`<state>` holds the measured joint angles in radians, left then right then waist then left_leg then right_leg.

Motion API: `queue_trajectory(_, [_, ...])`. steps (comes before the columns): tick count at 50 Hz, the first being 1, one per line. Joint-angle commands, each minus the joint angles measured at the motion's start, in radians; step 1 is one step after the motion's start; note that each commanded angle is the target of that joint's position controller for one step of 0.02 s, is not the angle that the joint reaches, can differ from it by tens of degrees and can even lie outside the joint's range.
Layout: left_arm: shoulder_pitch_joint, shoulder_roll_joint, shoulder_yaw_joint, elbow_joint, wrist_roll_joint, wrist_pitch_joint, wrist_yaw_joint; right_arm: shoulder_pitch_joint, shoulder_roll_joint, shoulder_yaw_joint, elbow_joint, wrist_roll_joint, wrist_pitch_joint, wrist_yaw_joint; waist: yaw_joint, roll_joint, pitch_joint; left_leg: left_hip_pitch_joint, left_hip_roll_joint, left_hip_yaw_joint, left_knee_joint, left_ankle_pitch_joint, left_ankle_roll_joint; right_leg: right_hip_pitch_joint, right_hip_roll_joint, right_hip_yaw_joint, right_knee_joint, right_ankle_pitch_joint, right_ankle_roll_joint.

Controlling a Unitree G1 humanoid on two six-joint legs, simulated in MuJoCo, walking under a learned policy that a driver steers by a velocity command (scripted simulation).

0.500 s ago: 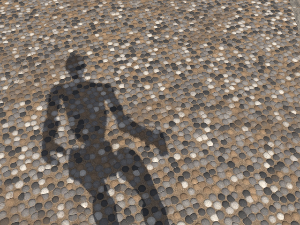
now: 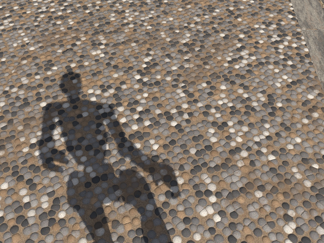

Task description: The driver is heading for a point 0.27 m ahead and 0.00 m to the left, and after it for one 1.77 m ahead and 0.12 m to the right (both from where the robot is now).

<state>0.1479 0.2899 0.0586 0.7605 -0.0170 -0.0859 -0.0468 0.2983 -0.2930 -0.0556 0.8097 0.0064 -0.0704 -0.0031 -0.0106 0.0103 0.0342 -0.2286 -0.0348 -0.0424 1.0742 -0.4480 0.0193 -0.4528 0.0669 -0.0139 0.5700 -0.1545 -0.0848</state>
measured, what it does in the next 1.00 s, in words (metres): walks ahead: left foot, then right foot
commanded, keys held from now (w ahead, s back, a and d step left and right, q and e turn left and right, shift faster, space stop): e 0.10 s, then no key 0.90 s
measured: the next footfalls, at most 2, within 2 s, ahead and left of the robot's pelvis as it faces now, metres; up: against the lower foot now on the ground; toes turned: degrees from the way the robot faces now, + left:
left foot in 0.36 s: +0.35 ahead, +0.10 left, +0.00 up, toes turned -11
right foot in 0.64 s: +0.22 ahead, -0.14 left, +0.00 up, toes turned -7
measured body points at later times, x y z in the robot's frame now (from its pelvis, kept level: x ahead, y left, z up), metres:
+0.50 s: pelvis +0.20 +0.01 +0.01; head +0.23 +0.02 +0.46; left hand +0.35 +0.27 -0.12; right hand +0.34 -0.25 -0.08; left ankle +0.31 +0.11 -0.72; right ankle +0.11 -0.09 -0.69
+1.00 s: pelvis +0.25 -0.02 +0.01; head +0.26 -0.03 +0.46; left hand +0.35 +0.22 -0.13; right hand +0.32 -0.29 -0.12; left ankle +0.31 +0.11 -0.72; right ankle +0.18 -0.13 -0.72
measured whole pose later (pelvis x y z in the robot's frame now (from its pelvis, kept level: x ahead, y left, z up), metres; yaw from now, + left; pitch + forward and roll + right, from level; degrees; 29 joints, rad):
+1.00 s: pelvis +0.25 -0.02 +0.01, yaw -9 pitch -1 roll +0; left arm 0.25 0.22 0.02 0.93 0.01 -0.01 0.02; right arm 0.15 -0.24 -0.05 0.91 0.00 0.00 -0.02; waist 0.00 0.00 0.03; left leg -0.29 0.00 -0.03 0.53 -0.22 -0.02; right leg -0.16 0.00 0.04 0.54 -0.37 0.00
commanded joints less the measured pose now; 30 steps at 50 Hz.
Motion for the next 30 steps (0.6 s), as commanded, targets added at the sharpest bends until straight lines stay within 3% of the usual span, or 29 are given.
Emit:
queue_trajectory(1, [0.128, 0.139, 0.037, -0.042, 0.008, 0.005, 0.014, -0.107, -0.124, -0.018, -0.137, 0.004, -0.067, 0.01, 0.07, -0.023, -0.084, -0.518, 0.082, -0.058, 0.154, 0.073, 0.003, 0.473, -0.301, 0.515, -0.295, -0.011, -0.205])
queue_trajectory(2, [0.089, 0.121, 0.028, -0.06, 0.018, 0.005, 0.018, -0.106, -0.135, -0.028, -0.139, -0.016, -0.06, 0.003, 0.034, -0.019, -0.059, -0.446, 0.106, -0.053, 0.094, 0.098, -0.01, 0.372, -0.274, 0.44, -0.3, 0.209, -0.194])
queue_trajectory(3, [0.072, 0.122, 0.028, -0.071, 0.022, 0.009, 0.022, -0.088, -0.13, -0.03, -0.143, -0.025, -0.049, -0.002, 0.009, -0.041, -0.062, -0.389, 0.107, -0.047, 0.068, 0.093, -0.028, 0.31, -0.255, 0.397, -0.296, 0.393, -0.198])
queue_trajectory(6, [0.069, 0.156, 0.04, -0.073, 0.019, 0.014, 0.038, -0.045, -0.084, -0.02, -0.14, -0.026, -0.016, -0.017, -0.022, -0.058, -0.091, -0.334, 0.084, -0.008, -0.078, 0.147, -0.08, 0.222, -0.211, 0.264, -0.277, 0.694, -0.195])
queue_trajectory(10, [0.108, 0.147, 0.038, -0.046, -0.001, 0.043, 0.063, -0.133, -0.049, -0.005, -0.149, -0.02, -0.005, -0.016, 0.025, -0.092, -0.138, -0.239, 0.044, 0.012, -0.342, 0.432, -0.095, 0.203, -0.144, 0.172, -0.246, 0.639, -0.114])
queue_trajectory(14, [0.145, 0.131, 0.028, -0.021, 0.008, 0.064, 0.075, -0.223, -0.062, -0.009, -0.17, -0.017, -0.014, 0.005, 0.066, -0.103, -0.124, -0.229, 0.035, -0.013, -0.491, 0.504, -0.071, 0.291, -0.184, 0.237, -0.203, 0.496, -0.095])
queue_trajectory(17, [0.12, 0.114, 0.019, -0.017, 0.013, 0.068, 0.075, -0.187, -0.089, -0.021, -0.16, -0.031, -0.03, 0.012, 0.033, -0.1, -0.112, -0.184, 0.037, -0.018, -0.602, 0.465, -0.018, 0.35, -0.207, 0.296, -0.096, 0.483, -0.079])
queue_trajectory(18, [0.112, 0.102, 0.014, -0.015, 0.013, 0.066, 0.073, -0.151, -0.09, -0.022, -0.149, -0.039, -0.038, 0.01, 0.008, -0.086, -0.119, -0.093, 0.05, -0.017, -0.688, 0.608, 0.009, 0.335, -0.173, 0.286, -0.043, 0.455, -0.051])
queue_trajectory(19, [0.131, 0.079, 0.005, -0.026, 0.03, 0.057, 0.07, -0.122, -0.132, -0.027, -0.152, -0.054, -0.044, 0.002, 0.014, -0.026, -0.178, 0.068, 0.15, -0.106, -0.654, 0.95, 0.055, 0.271, -0.111, 0.261, 0.051, 0.342, -0.014])
queue_trajectory(20, [0.269, 0.049, -0.005, -0.006, 0.034, 0.047, 0.066, -0.105, -0.158, -0.029, -0.155, -0.064, -0.034, -0.004, 0.066, 0.136, -0.276, 0.303, 0.315, -0.258, -0.569, 1.267, 0.208, 0.116, -0.03, 0.221, 0.205, -0.014, 0.049])
queue_trajectory(21, [0.279, 0.07, -0.009, 0.008, 0.027, 0.054, 0.065, -0.062, -0.062, -0.011, -0.136, -0.047, -0.015, -0.004, 0.021, 0.208, -0.352, 0.346, 0.406, -0.378, -0.592, 1.219, 0.303, 0.055, -0.013, 0.176, 0.318, -0.45, 0.099])
queue_trajectory(22, [0.214, 0.116, 0.003, -0.002, 0.018, 0.072, 0.064, -0.059, -0.021, 0.006, -0.123, -0.024, -0.003, 0.001, 0.005, 0.155, -0.299, 0.285, 0.4, -0.417, -0.639, 0.98, 0.291, 0.016, -0.043, 0.167, 0.366, -0.56, 0.124])
queue_trajectory(24, [0.139, 0.112, 0.012, -0.007, 0.015, 0.12, 0.074, -0.131, -0.059, 0.002, -0.124, -0.019, 0.02, 0.007, 0.011, 0.09, -0.182, 0.131, 0.344, -0.381, -0.72, 0.574, 0.227, -0.007, -0.075, 0.142, 0.404, -0.48, 0.155])
queue_trajectory(26, [0.156, 0.083, 0.009, 0.01, 0.014, 0.143, 0.078, -0.234, -0.085, -0.005, -0.136, -0.029, 0.036, 0.006, 0.052, 0.128, -0.108, -0.046, 0.263, -0.278, -0.785, 0.346, 0.166, 0.093, -0.098, 0.11, 0.264, -0.39, 0.162])
queue_trajectory(28, [0.183, 0.043, 0.001, 0.043, 0.019, 0.135, 0.075, -0.25, -0.077, -0.006, -0.127, -0.029, 0.05, 0.001, 0.059, 0.149, -0.11, -0.109, 0.196, -0.179, -0.783, 0.295, 0.14, 0.216, -0.079, 0.058, 0.101, -0.227, 0.152])
queue_trajectory(30, [0.199, 0.037, 0.003, 0.068, 0.028, 0.125, 0.069, -0.222, -0.062, -0.002, -0.106, -0.018, 0.054, -0.004, 0.063, 0.133, -0.13, -0.121, 0.167, -0.135, -0.762, 0.177, 0.114, 0.313, -0.06, 0.023, -0.052, -0.057, 0.126])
